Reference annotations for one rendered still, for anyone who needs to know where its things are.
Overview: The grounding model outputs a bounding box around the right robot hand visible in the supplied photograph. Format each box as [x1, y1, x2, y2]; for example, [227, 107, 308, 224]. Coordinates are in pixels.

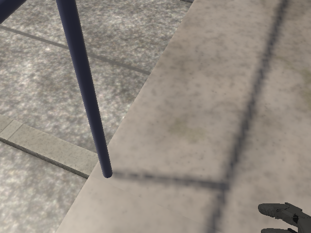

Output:
[258, 202, 311, 233]

